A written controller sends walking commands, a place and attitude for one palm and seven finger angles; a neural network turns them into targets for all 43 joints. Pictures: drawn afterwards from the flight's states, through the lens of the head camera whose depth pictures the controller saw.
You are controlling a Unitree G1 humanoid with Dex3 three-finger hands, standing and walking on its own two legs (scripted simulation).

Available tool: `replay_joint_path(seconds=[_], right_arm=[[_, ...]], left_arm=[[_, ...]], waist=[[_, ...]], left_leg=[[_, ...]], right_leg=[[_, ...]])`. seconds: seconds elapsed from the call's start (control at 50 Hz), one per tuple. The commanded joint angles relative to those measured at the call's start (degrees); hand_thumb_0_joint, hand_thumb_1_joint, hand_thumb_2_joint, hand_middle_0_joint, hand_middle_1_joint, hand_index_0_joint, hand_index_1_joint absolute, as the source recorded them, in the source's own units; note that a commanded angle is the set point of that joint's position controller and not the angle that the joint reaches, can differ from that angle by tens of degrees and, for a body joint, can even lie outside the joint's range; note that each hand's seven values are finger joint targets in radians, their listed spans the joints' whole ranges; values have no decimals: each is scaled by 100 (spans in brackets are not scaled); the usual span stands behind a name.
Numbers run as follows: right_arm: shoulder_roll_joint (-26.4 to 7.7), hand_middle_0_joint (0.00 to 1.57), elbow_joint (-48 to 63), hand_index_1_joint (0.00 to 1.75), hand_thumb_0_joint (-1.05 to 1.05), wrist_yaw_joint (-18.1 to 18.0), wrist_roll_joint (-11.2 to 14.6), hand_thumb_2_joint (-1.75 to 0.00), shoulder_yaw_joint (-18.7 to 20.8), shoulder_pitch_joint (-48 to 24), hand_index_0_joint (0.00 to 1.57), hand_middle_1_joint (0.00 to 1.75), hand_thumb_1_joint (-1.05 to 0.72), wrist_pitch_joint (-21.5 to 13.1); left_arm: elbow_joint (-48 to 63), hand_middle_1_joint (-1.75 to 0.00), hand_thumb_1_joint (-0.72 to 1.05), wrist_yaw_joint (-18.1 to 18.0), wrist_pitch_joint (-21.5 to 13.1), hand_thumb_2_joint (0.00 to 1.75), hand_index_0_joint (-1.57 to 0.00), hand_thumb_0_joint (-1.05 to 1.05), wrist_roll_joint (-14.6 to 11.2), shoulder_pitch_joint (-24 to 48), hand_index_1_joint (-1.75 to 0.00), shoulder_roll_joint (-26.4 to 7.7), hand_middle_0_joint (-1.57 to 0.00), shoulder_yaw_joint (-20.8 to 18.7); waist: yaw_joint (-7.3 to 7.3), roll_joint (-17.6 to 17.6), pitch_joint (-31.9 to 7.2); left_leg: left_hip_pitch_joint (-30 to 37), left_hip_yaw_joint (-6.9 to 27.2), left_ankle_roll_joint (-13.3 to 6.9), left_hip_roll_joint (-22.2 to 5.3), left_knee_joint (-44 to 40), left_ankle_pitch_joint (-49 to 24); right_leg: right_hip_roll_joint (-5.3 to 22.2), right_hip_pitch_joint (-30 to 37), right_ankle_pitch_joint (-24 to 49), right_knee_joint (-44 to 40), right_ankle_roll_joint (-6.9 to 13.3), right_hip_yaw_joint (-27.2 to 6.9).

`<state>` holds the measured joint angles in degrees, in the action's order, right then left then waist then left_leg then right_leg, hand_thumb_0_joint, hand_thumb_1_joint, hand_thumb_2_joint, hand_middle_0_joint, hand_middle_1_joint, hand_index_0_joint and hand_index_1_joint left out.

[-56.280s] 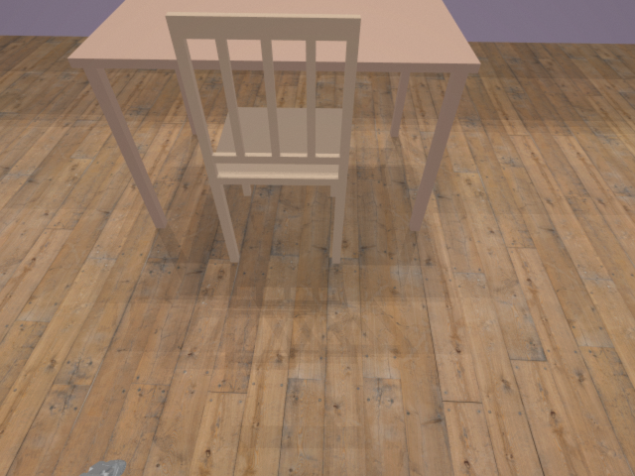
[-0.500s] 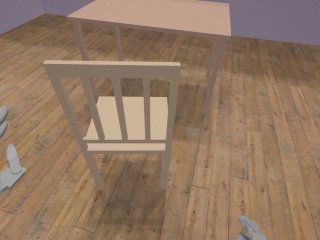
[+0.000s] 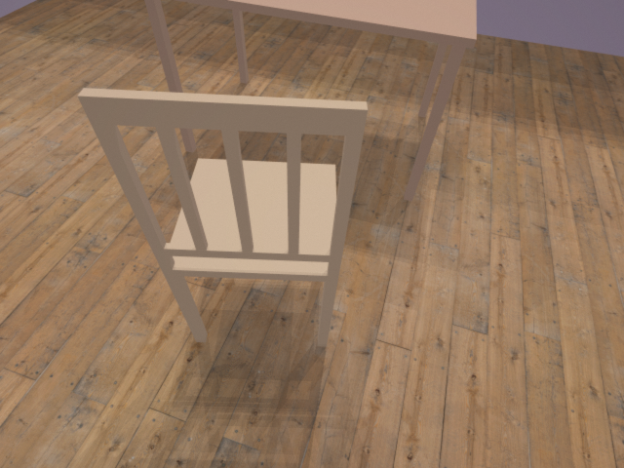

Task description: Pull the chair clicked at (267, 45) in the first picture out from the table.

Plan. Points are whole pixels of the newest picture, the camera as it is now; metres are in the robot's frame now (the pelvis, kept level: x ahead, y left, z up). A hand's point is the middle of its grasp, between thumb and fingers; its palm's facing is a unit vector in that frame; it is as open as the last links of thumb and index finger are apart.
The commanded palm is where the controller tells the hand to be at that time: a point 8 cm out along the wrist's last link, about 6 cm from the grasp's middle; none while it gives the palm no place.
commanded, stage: let the arm hang, fingers relaxed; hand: left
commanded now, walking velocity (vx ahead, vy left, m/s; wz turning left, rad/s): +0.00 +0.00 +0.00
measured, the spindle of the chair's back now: (240, 198) +0.60 +0.18 -0.07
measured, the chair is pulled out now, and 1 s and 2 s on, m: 0.68 0.68 0.68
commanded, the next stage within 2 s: look to check the result in 0.64 s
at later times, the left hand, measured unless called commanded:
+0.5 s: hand out of the picture -0.01 +0.14 -0.17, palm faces +0.01 -0.99 -0.17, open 7.3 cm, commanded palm none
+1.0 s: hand out of the picture +0.00 +0.13 -0.17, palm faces +0.03 -0.98 -0.17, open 7.4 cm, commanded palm none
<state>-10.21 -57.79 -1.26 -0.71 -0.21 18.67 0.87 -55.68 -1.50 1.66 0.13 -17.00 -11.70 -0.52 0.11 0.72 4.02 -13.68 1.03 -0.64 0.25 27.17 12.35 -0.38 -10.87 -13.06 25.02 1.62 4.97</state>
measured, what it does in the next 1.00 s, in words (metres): stands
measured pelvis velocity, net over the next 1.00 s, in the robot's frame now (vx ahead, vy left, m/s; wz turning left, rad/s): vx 0.00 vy -0.02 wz -0.01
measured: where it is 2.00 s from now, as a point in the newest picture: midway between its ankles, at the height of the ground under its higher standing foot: outside the picture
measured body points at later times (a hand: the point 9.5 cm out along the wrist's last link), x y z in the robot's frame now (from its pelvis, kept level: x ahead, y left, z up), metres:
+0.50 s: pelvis +0.00 -0.01 +0.00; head +0.01 -0.02 +0.45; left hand +0.00 +0.19 -0.16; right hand -0.03 -0.21 -0.17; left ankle +0.02 +0.11 -0.74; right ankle +0.01 -0.10 -0.74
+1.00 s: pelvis +0.00 -0.02 +0.00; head +0.02 -0.03 +0.45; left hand +0.00 +0.19 -0.16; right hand -0.04 -0.22 -0.16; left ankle +0.02 +0.11 -0.74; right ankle +0.01 -0.10 -0.74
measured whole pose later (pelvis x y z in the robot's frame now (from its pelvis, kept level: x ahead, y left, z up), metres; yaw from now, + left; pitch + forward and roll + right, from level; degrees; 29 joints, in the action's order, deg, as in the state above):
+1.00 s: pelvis +0.00 -0.02 +0.00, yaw -1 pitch -2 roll +0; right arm -5.9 -63.3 -2.1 -0.5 -0.5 20.4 -0.1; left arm -62.3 -2.1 0.2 -0.1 -18.0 -6.6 0.4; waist 0.4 -0.8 3.1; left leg -11.8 0.8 1.3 -1.3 25.8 12.3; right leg -1.9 -10.1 -13.9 25.6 3.7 4.7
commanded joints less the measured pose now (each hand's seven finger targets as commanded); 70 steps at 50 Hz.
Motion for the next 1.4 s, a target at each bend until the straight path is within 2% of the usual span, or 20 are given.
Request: replay_joint_path(seconds=[0.0, 0.16, 0.28, 0.3, 0.32, 0.36, 0.4, 0.48, 0.5, 0.54, 0.58, 0.72, 0.8, 0.82, 0.9, 0.96, 1.1, 1.14, 1.3, 1.38], right_arm=[[-491, 20, 157, 30, 0, -41, 5, -90, 89, 377, 20, 30, -90, -158], [-355, 20, -178, 30, 0, -40, 2, -90, 57, 629, 20, 30, -90, -128], [-183, 20, -336, 30, 0, -61, 3, -90, 33, 734, 20, 30, -90, -156], [-168, 20, -338, 30, 0, -70, 13, -90, 35, 719, 20, 30, -90, -147], [-155, 20, -346, 30, 0, -76, 8, -90, 31, 736, 20, 30, -90, -162], [-96, 20, -370, 30, 0, -82, 16, -90, 28, 747, 20, 30, -90, -180], [-47, 20, -389, 30, 0, -95, 19, -90, 27, 724, 20, 30, -90, -178], [15, 20, -432, 30, 0, -108, 12, -90, 28, 725, 20, 30, -90, -179], [24, 20, -411, 30, 0, -108, 19, -90, 34, 710, 20, 30, -90, -161], [26, 20, -427, 30, 0, -108, 9, -90, 40, 743, 20, 30, -90, -165], [34, 20, -428, 30, 0, -111, 14, -90, 40, 766, 20, 30, -90, -172], [45, 20, -453, 30, 0, -115, 5, -90, 44, 741, 20, 30, -90, -166], [49, 20, -462, 30, 0, -113, 7, -90, 52, 785, 20, 30, -90, -149], [27, 20, -474, 30, 0, -114, 2, -90, 45, 780, 20, 30, -90, -154], [45, 20, -467, 30, 0, -117, 4, -90, 47, 807, 20, 30, -90, -151], [31, 20, -483, 30, 0, -123, 0, -90, 38, 806, 20, 30, -90, -155], [48, 20, -478, 30, 0, -126, 0, -90, 47, 826, 20, 30, -90, -149], [53, 20, -493, 30, 0, -127, -4, -90, 41, 816, 20, 30, -90, -157], [59, 20, -492, 30, 0, -132, 4, -90, 47, 827, 20, 30, -90, -139], [50, 20, -490, 30, 0, -136, -7, -90, 43, 840, 20, 30, -90, -144]], left_arm=[[8, -30, 90, -10, -179, 90, -20, 0, 13, -203, -30, -459, -20, 12], [-377, -30, 90, -46, -173, 90, -20, 0, 7, -453, -30, -375, -20, 72], [-469, -30, 90, -71, -190, 90, -20, 0, 6, -550, -30, -239, -20, 65], [-481, -30, 90, -79, -186, 90, -20, 0, 8, -568, -30, -233, -20, 71], [-478, -30, 90, -84, -191, 90, -20, 0, 7, -585, -30, -185, -20, 68], [-486, -30, 90, -91, -203, 90, -20, 0, 9, -603, -30, -151, -20, 58], [-493, -30, 90, -92, -205, 90, -20, 0, 12, -575, -30, -113, -20, 55], [-521, -30, 90, -95, -206, 90, -20, 0, 8, -608, -30, -51, -20, 39], [-529, -30, 90, -99, -203, 90, -20, 0, 11, -611, -30, -71, -20, 52], [-519, -30, 90, -98, -215, 90, -20, 0, 10, -627, -30, -47, -20, 43], [-506, -30, 90, -97, -230, 90, -20, 0, 6, -584, -30, -45, -20, 32], [-507, -30, 90, -92, -226, 90, -20, 0, 6, -560, -30, -28, -20, 26], [-509, -30, 90, -93, -230, 90, -20, 0, 8, -531, -30, -34, -20, 24], [-505, -30, 90, -89, -227, 90, -20, 0, 1, -540, -30, -41, -20, 24], [-507, -30, 90, -90, -226, 90, -20, 0, 4, -525, -30, -43, -20, 17], [-509, -30, 90, -86, -223, 90, -20, 0, -3, -516, -30, -37, -20, 12], [-522, -30, 90, -84, -229, 90, -20, 0, 3, -527, -30, -21, -20, 4], [-519, -30, 90, -82, -227, 90, -20, 0, 2, -545, -30, -21, -20, -2], [-520, -30, 90, -85, -229, 90, -20, 0, 5, -541, -30, -26, -20, -5], [-519, -30, 90, -79, -225, 90, -20, 0, 1, -528, -30, -5, -20, -12]], waist=[[8, -190, -166], [16, 110, 142], [13, -46, 158], [5, -11, 265], [7, -121, 213], [1, -84, 92], [1, -44, 225], [2, -220, 229], [-6, -169, 362], [8, -225, 190], [26, -83, 105], [14, -192, 242], [33, -23, 242], [24, -150, 250], [24, -101, 245], [28, -210, 232], [25, -31, 224], [13, -183, 198], [23, -29, 270], [41, -203, 217]], left_leg=[[-31, 573, -223, -541, -665, -228], [-41, 422, -209, -467, -654, 246], [-31, 387, -205, -474, -634, 64], [-62, 383, -208, -494, -648, 50], [-48, 385, -208, -500, -640, -63], [-14, 393, -211, -504, -614, -167], [-15, 379, -204, -506, -615, -238], [0, 355, -192, -495, -597, -191], [-48, 348, -196, -491, -599, -127], [44, 310, -175, -477, -543, -177], [88, 316, -172, -483, -516, -292], [91, 324, -166, -497, -535, -331], [85, 312, -155, -471, -516, -263], [95, 316, -157, -475, -510, -280], [66, 334, -158, -477, -514, -264], [84, 347, -159, -493, -520, -291], [85, 326, -157, -482, -516, -259], [113, 328, -160, -479, -505, -332], [89, 316, -151, -474, -491, -224], [140, 322, -156, -490, -498, -249]], right_leg=[[601, 115, 203, -550, 193, -693], [636, -273, -423, -699, 220, -851], [621, -304, -266, -626, 228, -851], [593, -346, -237, -630, 230, -825], [604, -303, -113, -587, 229, -837], [609, -212, 3, -552, 225, -831], [588, -275, 75, -567, 240, -820], [607, -264, 40, -593, 236, -852], [594, -328, -14, -647, 240, -841], [619, -266, 29, -644, 249, -882], [624, -191, 144, -632, 254, -874], [617, -266, 149, -643, 257, -828], [629, -243, 29, -708, 274, -837], [627, -266, 24, -696, 275, -861], [624, -219, 24, -707, 279, -823], [619, -226, 55, -681, 287, -850], [624, -210, 15, -718, 295, -840], [638, -194, 96, -687, 294, -848], [627, -222, -13, -742, 298, -855], [625, -240, -16, -706, 309, -858]])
